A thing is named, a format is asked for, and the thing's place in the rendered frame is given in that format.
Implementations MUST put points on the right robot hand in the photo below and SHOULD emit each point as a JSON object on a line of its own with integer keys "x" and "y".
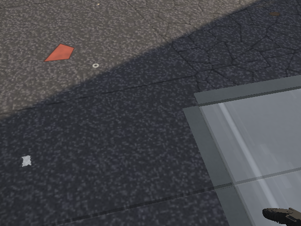
{"x": 290, "y": 217}

